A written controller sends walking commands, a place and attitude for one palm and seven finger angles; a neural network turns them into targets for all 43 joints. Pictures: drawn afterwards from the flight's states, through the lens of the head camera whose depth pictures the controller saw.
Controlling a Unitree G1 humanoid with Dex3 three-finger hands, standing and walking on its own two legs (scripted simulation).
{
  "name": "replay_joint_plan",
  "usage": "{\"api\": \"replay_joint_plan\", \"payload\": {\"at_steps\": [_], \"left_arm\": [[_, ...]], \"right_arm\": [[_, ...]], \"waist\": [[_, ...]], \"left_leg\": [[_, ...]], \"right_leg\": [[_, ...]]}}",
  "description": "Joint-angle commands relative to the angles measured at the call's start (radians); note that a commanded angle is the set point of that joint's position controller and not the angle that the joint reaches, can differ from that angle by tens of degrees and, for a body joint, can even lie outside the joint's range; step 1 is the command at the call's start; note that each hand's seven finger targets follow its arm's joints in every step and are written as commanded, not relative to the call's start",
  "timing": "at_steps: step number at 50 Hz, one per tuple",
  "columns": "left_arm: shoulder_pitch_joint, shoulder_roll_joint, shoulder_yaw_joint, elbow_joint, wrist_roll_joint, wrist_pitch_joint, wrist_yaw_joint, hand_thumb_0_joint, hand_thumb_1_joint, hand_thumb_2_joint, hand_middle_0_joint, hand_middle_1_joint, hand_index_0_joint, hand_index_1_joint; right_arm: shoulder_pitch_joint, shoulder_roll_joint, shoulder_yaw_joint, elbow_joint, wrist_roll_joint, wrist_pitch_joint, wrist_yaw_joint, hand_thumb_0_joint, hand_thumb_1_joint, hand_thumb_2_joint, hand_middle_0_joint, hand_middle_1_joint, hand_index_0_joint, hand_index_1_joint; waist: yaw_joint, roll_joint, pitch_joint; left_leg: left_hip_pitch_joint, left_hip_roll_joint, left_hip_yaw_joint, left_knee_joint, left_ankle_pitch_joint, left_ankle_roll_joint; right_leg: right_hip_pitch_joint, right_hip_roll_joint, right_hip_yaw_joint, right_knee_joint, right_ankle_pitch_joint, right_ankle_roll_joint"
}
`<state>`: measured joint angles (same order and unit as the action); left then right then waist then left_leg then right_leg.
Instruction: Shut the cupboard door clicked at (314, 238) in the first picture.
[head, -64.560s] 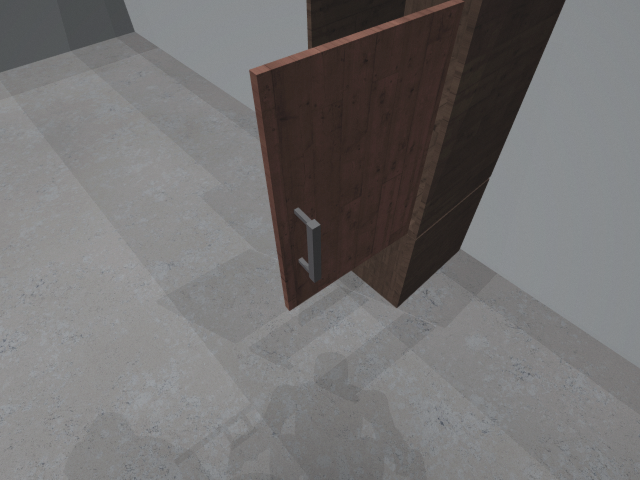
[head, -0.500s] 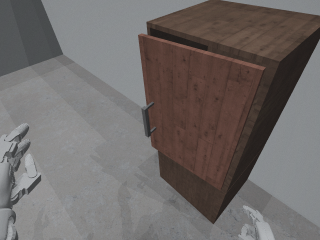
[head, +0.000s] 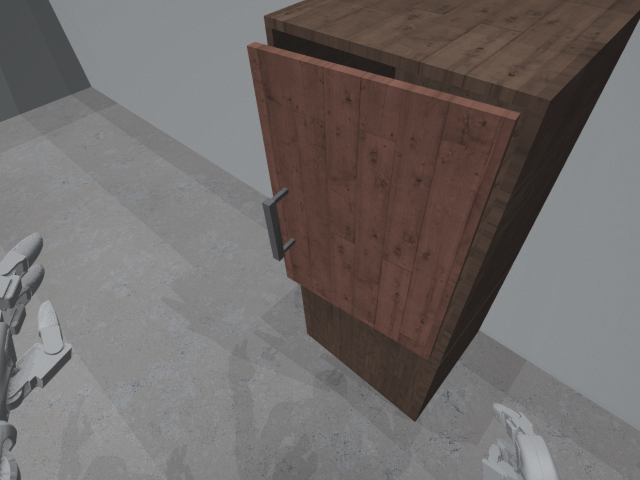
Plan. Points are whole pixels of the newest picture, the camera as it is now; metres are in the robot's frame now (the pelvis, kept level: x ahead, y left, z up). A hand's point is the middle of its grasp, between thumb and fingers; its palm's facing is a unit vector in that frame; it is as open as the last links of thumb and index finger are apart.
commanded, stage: step back with the hand held close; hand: left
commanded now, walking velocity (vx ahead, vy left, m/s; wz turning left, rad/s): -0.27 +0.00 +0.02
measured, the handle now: (280, 225) +0.61 +0.15 -0.10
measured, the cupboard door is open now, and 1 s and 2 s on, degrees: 6 6 6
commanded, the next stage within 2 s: stop stepping back and stand still in 0.96 s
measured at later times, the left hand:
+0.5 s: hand out of the picture +0.12 +0.30 +0.15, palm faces +0.44 -0.76 -0.48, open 7.4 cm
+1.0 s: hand out of the picture +0.01 +0.31 +0.17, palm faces +0.50 -0.75 -0.42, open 7.4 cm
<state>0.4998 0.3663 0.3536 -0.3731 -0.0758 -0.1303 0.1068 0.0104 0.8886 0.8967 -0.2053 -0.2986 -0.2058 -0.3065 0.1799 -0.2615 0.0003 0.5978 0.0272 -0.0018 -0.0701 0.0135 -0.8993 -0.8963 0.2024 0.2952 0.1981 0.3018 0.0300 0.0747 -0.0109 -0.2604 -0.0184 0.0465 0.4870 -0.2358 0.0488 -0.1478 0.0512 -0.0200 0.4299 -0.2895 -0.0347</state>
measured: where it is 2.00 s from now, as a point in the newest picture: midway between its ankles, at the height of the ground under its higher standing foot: outside the picture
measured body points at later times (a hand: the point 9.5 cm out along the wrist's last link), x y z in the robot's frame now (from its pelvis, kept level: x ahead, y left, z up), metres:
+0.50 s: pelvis -0.07 +0.03 -0.01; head -0.07 +0.04 +0.44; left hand +0.09 +0.34 +0.18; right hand +0.10 -0.21 -0.09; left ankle +0.01 +0.09 -0.74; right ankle -0.05 -0.10 -0.74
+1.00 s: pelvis -0.18 +0.02 -0.02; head -0.17 +0.05 +0.43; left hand -0.02 +0.34 +0.19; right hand +0.02 -0.21 -0.08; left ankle +0.00 +0.09 -0.73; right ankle -0.09 -0.10 -0.73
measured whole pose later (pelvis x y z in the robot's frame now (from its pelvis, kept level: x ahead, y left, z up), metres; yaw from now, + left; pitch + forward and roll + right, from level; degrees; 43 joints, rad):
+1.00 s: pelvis -0.18 +0.02 -0.02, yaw +6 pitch -1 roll -4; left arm 0.45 0.45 0.44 -0.49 -0.04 -0.25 0.15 0.01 0.89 0.90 -0.21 -0.30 -0.21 -0.31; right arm 0.18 -0.22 -0.01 0.57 0.01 -0.06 -0.06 0.01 -0.90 -0.90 0.20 0.30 0.20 0.30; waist -0.02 0.01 0.03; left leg -0.55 0.01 0.09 0.55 -0.24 0.07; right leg -0.40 0.07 0.00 0.64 -0.39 -0.02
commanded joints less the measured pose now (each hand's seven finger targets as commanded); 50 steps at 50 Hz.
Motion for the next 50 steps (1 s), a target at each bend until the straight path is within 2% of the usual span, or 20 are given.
{"api": "replay_joint_plan", "payload": {"at_steps": [1,2,7,13,16,17,19,22,23,26,27,28,32,33,37,38,41,45,48,50], "left_arm": [[-0.026,0.266,0.193,-0.287,-0.001,-0.067,0.033,0.0,0.9,0.9,-0.2,-0.3,-0.2,-0.3],[-0.006,0.294,0.224,-0.287,-0.002,-0.066,0.037,0.0,0.9,0.9,-0.2,-0.3,-0.2,-0.3],[0.086,0.282,0.24,-0.25,-0.013,-0.057,0.04,0.0,0.9,0.9,-0.2,-0.3,-0.2,-0.3],[0.088,0.255,0.206,-0.239,-0.01,-0.064,0.043,0.0,0.9,0.9,-0.2,-0.3,-0.2,-0.3],[0.037,0.248,0.191,-0.266,0.002,-0.076,0.047,0.0,0.9,0.9,-0.2,-0.3,-0.2,-0.3],[0.016,0.277,0.221,-0.281,0.012,-0.084,0.05,0.0,0.9,0.9,-0.2,-0.3,-0.2,-0.3],[-0.01,0.251,0.202,-0.286,0.023,-0.096,0.052,0.0,0.9,0.9,-0.2,-0.3,-0.2,-0.3],[-0.062,0.281,0.241,-0.329,0.048,-0.12,0.055,0.0,0.9,0.9,-0.2,-0.3,-0.2,-0.3],[-0.07,0.253,0.221,-0.335,0.049,-0.124,0.053,0.0,0.9,0.9,-0.2,-0.3,-0.2,-0.3],[-0.06,0.251,0.231,-0.332,0.053,-0.135,0.051,0.0,0.9,0.9,-0.2,-0.3,-0.2,-0.3],[-0.035,0.278,0.264,-0.329,0.056,-0.142,0.05,0.0,0.9,0.9,-0.2,-0.3,-0.2,-0.3],[-0.021,0.247,0.238,-0.336,0.045,-0.148,0.047,0.0,0.9,0.9,-0.2,-0.3,-0.2,-0.3],[0.033,0.265,0.252,-0.357,0.023,-0.162,0.054,0.0,0.9,0.9,-0.2,-0.3,-0.2,-0.3],[0.023,0.242,0.225,-0.358,0.018,-0.163,0.054,0.0,0.9,0.9,-0.2,-0.3,-0.2,-0.3],[-0.039,0.268,0.233,-0.329,0.026,-0.165,0.069,0.0,0.9,0.9,-0.2,-0.3,-0.2,-0.3],[-0.058,0.241,0.2,-0.324,0.026,-0.166,0.069,0.0,0.9,0.9,-0.2,-0.3,-0.2,-0.3],[-0.084,0.256,0.205,-0.284,0.032,-0.167,0.075,0.0,0.9,0.9,-0.2,-0.3,-0.2,-0.3],[-0.088,0.25,0.204,-0.295,0.04,-0.178,0.07,0.0,0.9,0.9,-0.2,-0.3,-0.2,-0.3],[-0.058,0.278,0.241,-0.36,0.036,-0.187,0.062,0.0,0.9,0.9,-0.2,-0.3,-0.2,-0.3],[-0.048,0.309,0.265,-0.435,0.02,-0.188,0.05,0.0,0.9,0.9,-0.2,-0.3,-0.2,-0.3]], "right_arm": [[-0.11,-0.099,-0.045,-0.195,-0.001,-0.026,-0.02,0.0,-0.9,-0.9,0.2,0.3,0.2,0.3],[-0.112,-0.103,-0.047,-0.196,-0.002,-0.02,-0.022,0.0,-0.9,-0.9,0.2,0.3,0.2,0.3],[-0.1,-0.106,-0.056,-0.214,0.003,0.008,-0.019,0.0,-0.9,-0.9,0.2,0.3,0.2,0.3],[-0.096,-0.111,-0.052,-0.218,0.006,0.003,-0.02,0.0,-0.9,-0.9,0.2,0.3,0.2,0.3],[-0.094,-0.121,-0.05,-0.223,0.003,-0.008,-0.022,0.0,-0.9,-0.9,0.2,0.3,0.2,0.3],[-0.105,-0.127,-0.051,-0.22,-0.001,-0.015,-0.027,0.0,-0.9,-0.9,0.2,0.3,0.2,0.3],[-0.093,-0.125,-0.046,-0.226,0.0,-0.026,-0.028,0.0,-0.9,-0.9,0.2,0.3,0.2,0.3],[-0.093,-0.137,-0.054,-0.219,-0.012,-0.048,-0.031,0.0,-0.9,-0.9,0.2,0.3,0.2,0.3],[-0.079,-0.128,-0.05,-0.218,-0.016,-0.053,-0.03,0.0,-0.9,-0.9,0.2,0.3,0.2,0.3],[-0.071,-0.129,-0.058,-0.212,-0.019,-0.07,-0.022,0.0,-0.9,-0.9,0.2,0.3,0.2,0.3],[-0.068,-0.134,-0.062,-0.208,-0.023,-0.077,-0.018,0.0,-0.9,-0.9,0.2,0.3,0.2,0.3],[-0.067,-0.121,-0.058,-0.21,-0.021,-0.08,-0.013,0.0,-0.9,-0.9,0.2,0.3,0.2,0.3],[-0.045,-0.115,-0.064,-0.185,-0.015,-0.099,0.0,0.0,-0.9,-0.9,0.2,0.3,0.2,0.3],[-0.052,-0.106,-0.061,-0.185,-0.013,-0.1,0.001,0.0,-0.9,-0.9,0.2,0.3,0.2,0.3],[-0.049,-0.11,-0.065,-0.149,-0.024,-0.11,-0.005,0.0,-0.9,-0.9,0.2,0.3,0.2,0.3],[-0.055,-0.099,-0.059,-0.149,-0.021,-0.112,-0.006,0.0,-0.9,-0.9,0.2,0.3,0.2,0.3],[-0.058,-0.101,-0.058,-0.147,-0.02,-0.111,-0.011,0.0,-0.9,-0.9,0.2,0.3,0.2,0.3],[-0.072,-0.101,-0.057,-0.157,-0.02,-0.111,-0.008,0.0,-0.9,-0.9,0.2,0.3,0.2,0.3],[-0.095,-0.093,-0.063,-0.164,-0.024,-0.113,-0.005,0.0,-0.9,-0.9,0.2,0.3,0.2,0.3],[-0.088,-0.081,-0.078,-0.169,-0.03,-0.112,0.005,0.0,-0.9,-0.9,0.2,0.3,0.2,0.3]], "waist": [[-0.016,-0.015,-0.201],[-0.012,-0.009,-0.223],[-0.014,-0.03,-0.21],[-0.021,-0.031,-0.147],[-0.026,-0.002,-0.099],[-0.02,0.017,-0.094],[-0.025,0.033,-0.052],[-0.018,0.105,-0.05],[-0.021,0.109,-0.048],[-0.02,0.124,-0.055],[-0.017,0.125,-0.067],[-0.02,0.099,-0.071],[-0.032,-0.049,-0.15],[-0.038,-0.066,-0.148],[-0.048,-0.062,-0.107],[-0.051,-0.068,-0.09],[-0.05,-0.065,-0.043],[-0.044,0.016,-0.026],[-0.018,0.126,-0.102],[-0.005,0.138,-0.182]], "left_leg": [[0.149,0.101,-0.08,-0.002,0.468,0.004],[0.142,0.103,-0.086,0.0,0.504,0.002],[0.068,0.125,-0.103,-0.018,0.491,-0.005],[-0.068,0.148,-0.142,-0.087,0.255,0.008],[-0.194,0.162,-0.174,-0.149,-0.026,0.029],[-0.264,0.168,-0.194,-0.181,-0.138,0.042],[-0.381,0.179,-0.229,-0.232,-0.348,0.056],[-0.509,0.213,-0.282,-0.303,-0.511,0.077],[-0.53,0.219,-0.288,-0.316,-0.523,0.075],[-0.547,0.225,-0.288,-0.309,-0.552,0.073],[-0.528,0.219,-0.285,-0.298,-0.539,0.07],[-0.491,0.209,-0.272,-0.277,-0.502,0.059],[-0.241,0.14,-0.172,-0.108,-0.281,0.014],[-0.201,0.133,-0.154,-0.072,-0.245,0.008],[-0.15,0.126,-0.13,-0.012,-0.23,-0.006],[-0.131,0.125,-0.129,-0.01,-0.227,-0.01],[-0.159,0.131,-0.137,-0.045,-0.298,-0.003],[-0.291,0.165,-0.182,-0.146,-0.457,0.008],[-0.418,0.229,-0.216,-0.277,-0.51,0.013],[-0.379,0.223,-0.154,-0.265,-0.439,-0.021]], "right_leg": [[-0.011,-0.123,0.084,0.026,0.55,0.046],[0.008,-0.124,0.08,0.044,0.576,0.04],[0.01,-0.113,0.079,0.076,0.505,0.03],[0.003,-0.092,0.089,0.082,0.309,0.035],[0.029,-0.075,0.092,0.091,0.175,0.04],[0.082,-0.066,0.093,0.105,0.162,0.043],[0.117,-0.053,0.087,0.135,0.077,0.045],[0.211,-0.01,0.055,0.22,0.044,0.051],[0.223,-0.006,0.041,0.25,0.046,0.05],[0.228,0.014,0.039,0.284,0.035,0.045],[0.221,0.018,0.041,0.27,0.031,0.042],[0.188,0.009,0.045,0.243,0.028,0.035],[-0.014,-0.066,0.153,0.111,0.08,0.001],[-0.068,-0.087,0.181,0.09,0.071,-0.005],[-0.201,-0.122,0.247,0.02,-0.01,-0.013],[-0.238,-0.121,0.239,0.005,-0.047,-0.012],[-0.281,-0.089,0.208,-0.014,-0.168,0.002],[-0.207,-0.044,0.146,0.059,-0.264,-0.001],[-0.009,0.02,0.022,0.283,-0.15,0.006],[0.022,0.037,-0.025,0.353,-0.17,-0.003]]}}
